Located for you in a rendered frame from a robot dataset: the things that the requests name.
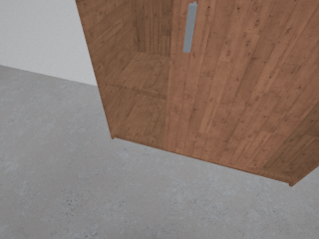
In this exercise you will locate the wardrobe door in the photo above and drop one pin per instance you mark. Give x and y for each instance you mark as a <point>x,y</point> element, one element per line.
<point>301,146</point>
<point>250,78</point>

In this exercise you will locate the handle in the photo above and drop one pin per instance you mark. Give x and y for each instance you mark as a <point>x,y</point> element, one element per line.
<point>190,21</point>

